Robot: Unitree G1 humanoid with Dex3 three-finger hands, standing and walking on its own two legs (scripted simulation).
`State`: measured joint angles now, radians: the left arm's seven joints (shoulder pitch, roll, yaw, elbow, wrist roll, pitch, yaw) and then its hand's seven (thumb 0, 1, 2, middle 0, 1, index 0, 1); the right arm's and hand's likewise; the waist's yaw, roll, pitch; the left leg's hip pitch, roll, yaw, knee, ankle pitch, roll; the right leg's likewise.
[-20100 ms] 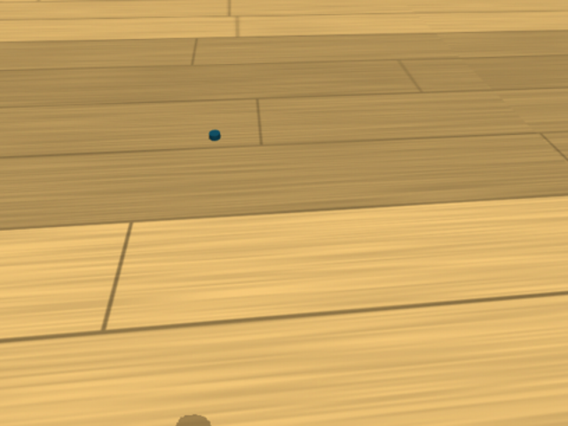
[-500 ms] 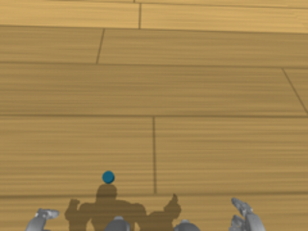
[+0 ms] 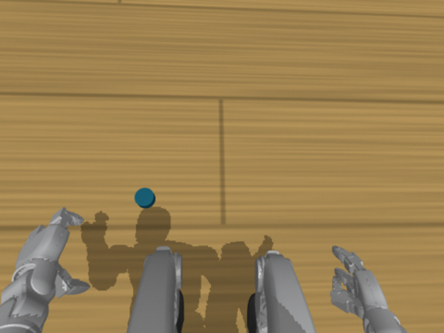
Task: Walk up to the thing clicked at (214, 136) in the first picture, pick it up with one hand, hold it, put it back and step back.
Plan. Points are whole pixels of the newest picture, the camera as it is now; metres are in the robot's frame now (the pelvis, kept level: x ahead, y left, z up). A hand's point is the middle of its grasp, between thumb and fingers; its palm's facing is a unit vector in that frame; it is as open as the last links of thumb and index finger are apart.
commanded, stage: rise first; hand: left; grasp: from above
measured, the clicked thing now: (145, 198) +0.48 +0.25 -0.52
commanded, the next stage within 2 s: approach in 1.64 s
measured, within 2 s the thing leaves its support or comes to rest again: neither
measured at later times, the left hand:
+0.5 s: hand (99, 223) +0.35 +0.31 -0.30, palm faces -0.48 -0.14 -0.87, open 14.1 cm
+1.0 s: hand (113, 211) +0.40 +0.30 -0.36, palm faces -0.47 -0.03 -0.88, open 14.2 cm
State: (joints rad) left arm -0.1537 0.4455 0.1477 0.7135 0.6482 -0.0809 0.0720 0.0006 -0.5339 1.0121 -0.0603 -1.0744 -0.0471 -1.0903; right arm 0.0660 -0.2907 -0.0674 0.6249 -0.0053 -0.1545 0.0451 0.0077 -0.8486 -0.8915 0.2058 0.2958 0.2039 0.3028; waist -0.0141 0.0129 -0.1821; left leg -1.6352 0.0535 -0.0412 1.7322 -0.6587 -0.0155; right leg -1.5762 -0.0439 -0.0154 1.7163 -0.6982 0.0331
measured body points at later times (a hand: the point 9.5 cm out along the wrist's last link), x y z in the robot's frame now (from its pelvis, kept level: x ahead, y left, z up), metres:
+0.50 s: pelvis -0.05 +0.00 -0.15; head +0.17 +0.03 +0.24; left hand +0.37 +0.31 -0.25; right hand +0.02 -0.28 -0.28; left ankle +0.05 +0.13 -0.51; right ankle +0.04 -0.14 -0.51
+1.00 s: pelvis -0.04 +0.00 -0.20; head +0.19 +0.05 +0.18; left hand +0.42 +0.30 -0.31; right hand +0.02 -0.28 -0.32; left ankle +0.05 +0.13 -0.51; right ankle +0.04 -0.14 -0.51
